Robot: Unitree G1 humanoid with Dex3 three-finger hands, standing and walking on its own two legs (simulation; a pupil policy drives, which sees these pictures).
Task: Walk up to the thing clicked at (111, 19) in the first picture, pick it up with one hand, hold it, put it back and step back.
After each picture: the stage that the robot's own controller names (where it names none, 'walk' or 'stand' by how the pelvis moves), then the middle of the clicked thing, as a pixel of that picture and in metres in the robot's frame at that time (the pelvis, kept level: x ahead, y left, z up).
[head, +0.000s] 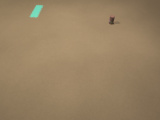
stand; (111, 19) +1.83 -0.40 -0.72
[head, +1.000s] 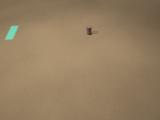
walk; (89, 30) +1.73 +0.03 -0.70
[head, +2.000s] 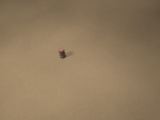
walk; (61, 52) +1.18 +0.30 -0.72
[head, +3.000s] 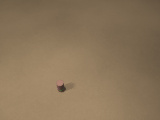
walk; (60, 86) +0.72 +0.24 -0.71
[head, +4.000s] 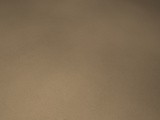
walk; out of the picture +0.41 +0.18 -0.70
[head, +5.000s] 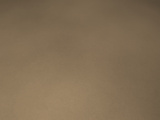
stand; out of the picture +0.31 +0.19 -0.72
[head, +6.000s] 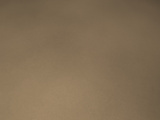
stand; out of the picture +0.31 +0.20 -0.72
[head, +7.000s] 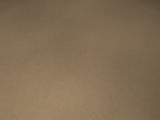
stand; out of the picture +0.30 +0.18 -0.72
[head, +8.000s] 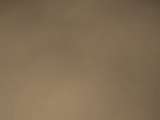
stand; out of the picture +0.30 +0.20 -0.73
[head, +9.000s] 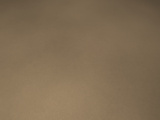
stand; out of the picture +0.29 +0.20 -0.73
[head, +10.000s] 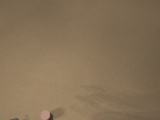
go down; (46, 116) +0.32 +0.21 -0.64
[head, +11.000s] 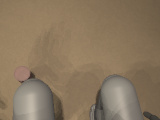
go down; (24, 76) +0.38 +0.23 -0.30
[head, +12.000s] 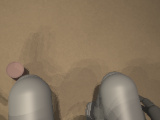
close in; (17, 72) +0.37 +0.23 -0.28
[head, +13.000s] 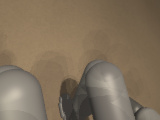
close in; out of the picture +0.37 +0.24 -0.22
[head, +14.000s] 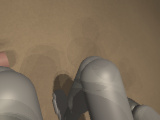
close; out of the picture +0.39 +0.18 -0.24
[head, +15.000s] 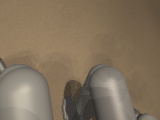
lift; (11, 75) +0.34 +0.16 -0.26
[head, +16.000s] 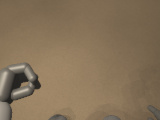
lift; out of the picture +0.24 +0.09 -0.58
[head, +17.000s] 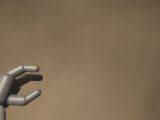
go down; out of the picture +0.20 +0.09 -0.69
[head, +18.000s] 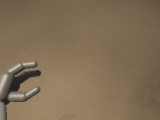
go down; out of the picture +0.21 +0.09 -0.68
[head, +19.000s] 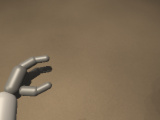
go down; out of the picture +0.21 +0.09 -0.71
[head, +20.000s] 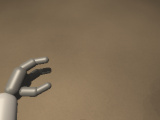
stand; out of the picture +0.22 +0.09 -0.71
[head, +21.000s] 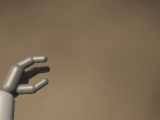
stand; out of the picture +0.23 +0.09 -0.72
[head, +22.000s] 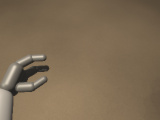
stand; out of the picture +0.22 +0.09 -0.72
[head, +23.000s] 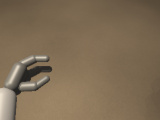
stand; out of the picture +0.24 +0.09 -0.72
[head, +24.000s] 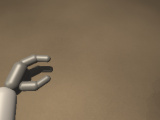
hold; out of the picture +0.23 +0.09 -0.72
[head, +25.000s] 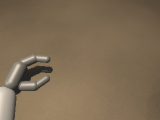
stand; out of the picture +0.23 +0.09 -0.72
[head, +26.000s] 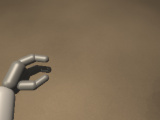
hold; out of the picture +0.22 +0.09 -0.72
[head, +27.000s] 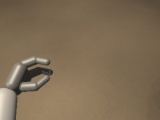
hold; out of the picture +0.22 +0.09 -0.73
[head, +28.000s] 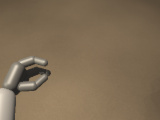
hold; out of the picture +0.22 +0.09 -0.72
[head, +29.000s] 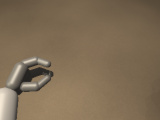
hold; out of the picture +0.22 +0.09 -0.72
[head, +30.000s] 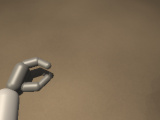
hold; out of the picture +0.21 +0.09 -0.72
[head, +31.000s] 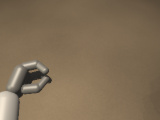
hold; out of the picture +0.21 +0.09 -0.71
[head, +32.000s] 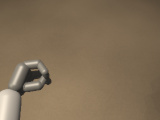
hold; out of the picture +0.21 +0.09 -0.72
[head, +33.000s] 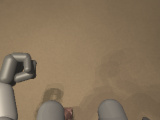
lower; (62, 114) +0.26 +0.10 -0.50
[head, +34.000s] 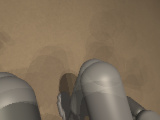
lower; (4, 97) +0.27 +0.14 -0.25
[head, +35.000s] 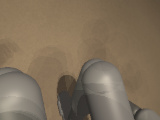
lower; (6, 95) +0.27 +0.13 -0.25
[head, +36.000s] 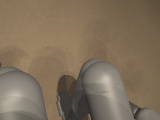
lower; (6, 97) +0.27 +0.14 -0.25
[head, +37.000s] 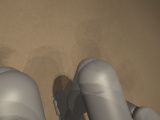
lower; (2, 98) +0.27 +0.13 -0.25
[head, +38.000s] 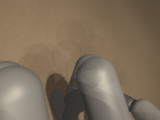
lower; out of the picture +0.27 +0.12 -0.24
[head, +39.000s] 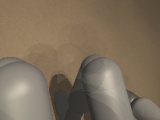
withdraw; (5, 98) +0.26 +0.12 -0.23
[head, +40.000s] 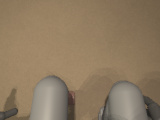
walk; (62, 98) +0.27 +0.10 -0.36
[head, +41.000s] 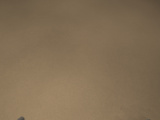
stand; out of the picture +0.18 +0.07 -0.68
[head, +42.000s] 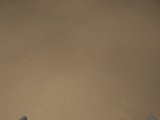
stand; out of the picture +0.20 +0.10 -0.69
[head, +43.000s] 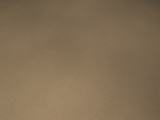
stand; out of the picture +0.20 +0.07 -0.73
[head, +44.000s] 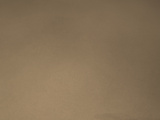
walk; out of the picture +0.24 +0.05 -0.72
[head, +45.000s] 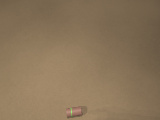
walk; (73, 111) +0.38 +0.05 -0.72
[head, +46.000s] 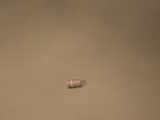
walk; (73, 83) +0.66 +0.10 -0.72
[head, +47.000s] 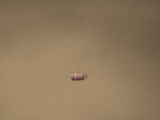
stand; (77, 75) +0.89 +0.11 -0.73
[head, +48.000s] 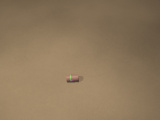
stand; (72, 78) +0.87 +0.10 -0.75
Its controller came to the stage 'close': yes
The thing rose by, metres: 0.01
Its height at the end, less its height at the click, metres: -0.02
